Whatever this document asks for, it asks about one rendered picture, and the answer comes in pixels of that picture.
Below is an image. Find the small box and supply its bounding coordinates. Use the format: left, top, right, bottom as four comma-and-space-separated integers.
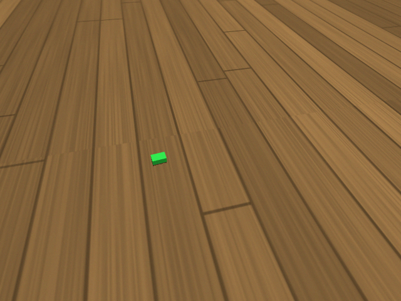
151, 152, 167, 165

